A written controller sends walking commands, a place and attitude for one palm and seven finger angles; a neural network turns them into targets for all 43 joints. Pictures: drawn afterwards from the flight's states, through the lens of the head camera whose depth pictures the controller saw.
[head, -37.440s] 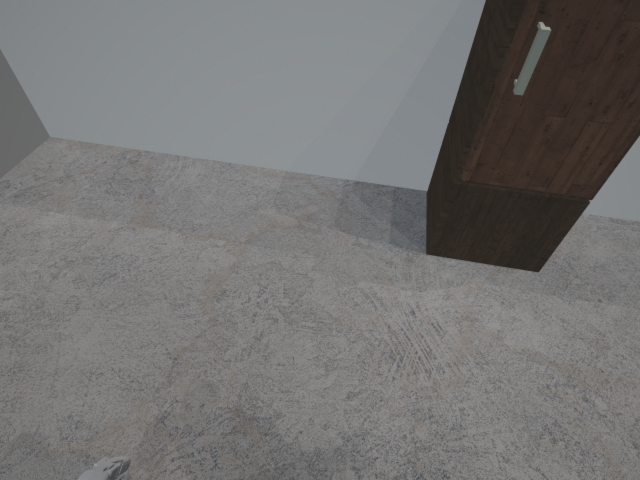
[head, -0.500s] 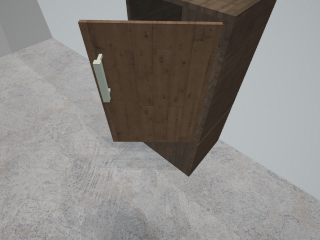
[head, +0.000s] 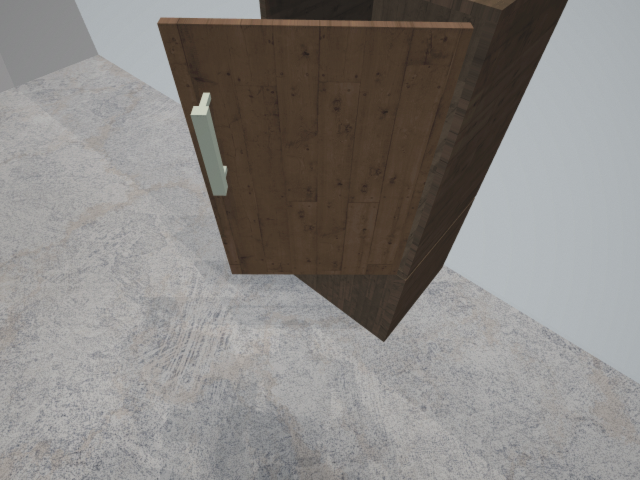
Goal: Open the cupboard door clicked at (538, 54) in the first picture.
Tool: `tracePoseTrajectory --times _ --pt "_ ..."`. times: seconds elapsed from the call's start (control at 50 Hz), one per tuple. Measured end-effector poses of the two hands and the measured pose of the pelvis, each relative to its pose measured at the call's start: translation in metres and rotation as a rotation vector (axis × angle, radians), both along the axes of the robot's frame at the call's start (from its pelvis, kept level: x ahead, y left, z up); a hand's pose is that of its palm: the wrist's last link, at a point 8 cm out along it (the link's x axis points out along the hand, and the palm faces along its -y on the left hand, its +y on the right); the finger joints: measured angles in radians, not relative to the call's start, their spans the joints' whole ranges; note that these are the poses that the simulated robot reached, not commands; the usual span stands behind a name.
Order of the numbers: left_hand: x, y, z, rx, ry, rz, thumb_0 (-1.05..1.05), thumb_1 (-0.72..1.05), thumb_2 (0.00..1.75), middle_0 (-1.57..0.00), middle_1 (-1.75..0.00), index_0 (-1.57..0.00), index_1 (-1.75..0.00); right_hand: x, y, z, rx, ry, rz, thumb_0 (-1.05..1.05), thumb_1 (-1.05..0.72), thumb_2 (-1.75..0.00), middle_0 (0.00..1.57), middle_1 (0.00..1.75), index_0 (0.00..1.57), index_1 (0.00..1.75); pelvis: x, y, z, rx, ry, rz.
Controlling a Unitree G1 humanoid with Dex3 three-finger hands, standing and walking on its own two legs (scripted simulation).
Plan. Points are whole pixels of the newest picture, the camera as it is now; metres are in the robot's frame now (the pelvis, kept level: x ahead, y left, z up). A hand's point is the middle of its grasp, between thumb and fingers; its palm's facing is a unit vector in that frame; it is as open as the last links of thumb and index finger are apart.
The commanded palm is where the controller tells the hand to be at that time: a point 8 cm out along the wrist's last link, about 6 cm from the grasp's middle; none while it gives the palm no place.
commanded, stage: look again from close up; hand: left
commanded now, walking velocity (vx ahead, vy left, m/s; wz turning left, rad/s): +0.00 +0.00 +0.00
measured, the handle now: (213, 146) +0.57 +0.21 +0.07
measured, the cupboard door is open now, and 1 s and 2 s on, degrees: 41 41 41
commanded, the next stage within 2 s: shuffle to correct the standing spot in 0.40 s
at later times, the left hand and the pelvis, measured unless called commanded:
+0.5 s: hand out of the picture -0.02 +0.18 -0.17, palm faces -0.02 -0.98 -0.21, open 7.4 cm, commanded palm none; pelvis -0.03 +0.00 +0.00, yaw -1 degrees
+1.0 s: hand out of the picture +0.04 +0.15 -0.18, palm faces +0.04 -0.98 -0.19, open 7.4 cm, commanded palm none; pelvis +0.03 -0.02 +0.00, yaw +2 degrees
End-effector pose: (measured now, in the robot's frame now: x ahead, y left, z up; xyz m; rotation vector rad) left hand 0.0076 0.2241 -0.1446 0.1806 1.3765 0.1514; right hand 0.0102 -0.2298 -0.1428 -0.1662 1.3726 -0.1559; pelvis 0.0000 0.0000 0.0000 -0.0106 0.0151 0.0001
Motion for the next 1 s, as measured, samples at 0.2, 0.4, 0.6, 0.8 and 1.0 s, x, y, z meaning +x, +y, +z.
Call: tracePoseTrajectory --times 0.2,0.4,0.6,0.8,1.0 --pt "0.0 0.015 0.002 0.03 -0.059 -0.009 0.0 0.91 0.89 -0.2 -0.3 -0.2 -0.29 0.006 0.006 -0.007 0.006 -0.083 0.016 0.01 -0.92 -0.9 0.2 0.3 0.2 0.3 -0.013 0.007 -0.006 0.007 -0.033 -0.003" --pt "-0.02 0.011 0.003 0.007 -0.037 -0.027 0.0 0.91 0.89 -0.2 -0.3 -0.2 -0.29 -0.003 0.002 0.001 0.011 -0.097 0.024 0.01 -0.92 -0.9 0.2 0.3 0.2 0.3 -0.028 0.003 -0.001 0.016 -0.027 -0.014" --pt "-0.046 0.001 0.001 -0.006 0.032 -0.003 0.0 0.91 0.89 -0.2 -0.3 -0.2 -0.29 -0.02 -0.01 0.003 0.001 -0.035 0.021 0.01 -0.91 -0.9 0.2 0.3 0.2 0.3 -0.027 -0.007 0.0 0.019 -0.018 -0.007" --pt "-0.057 -0.012 -0.017 -0.048 0.096 0.073 0.0 0.91 0.89 -0.2 -0.3 -0.2 -0.29 -0.007 -0.012 -0.004 -0.009 0.026 0.032 0.01 -0.91 -0.9 0.2 0.3 0.2 0.3 0.007 -0.011 -0.012 0.008 -0.009 0.027" --pt "0.022 -0.023 -0.006 -0.026 0.022 0.042 0.01 0.91 0.89 -0.2 -0.3 -0.2 -0.29 0.005 -0.004 -0.004 0.025 0.054 0.011 0.0 -0.91 -0.9 0.2 0.3 0.2 0.3 0.032 -0.023 -0.005 0.022 -0.014 0.027"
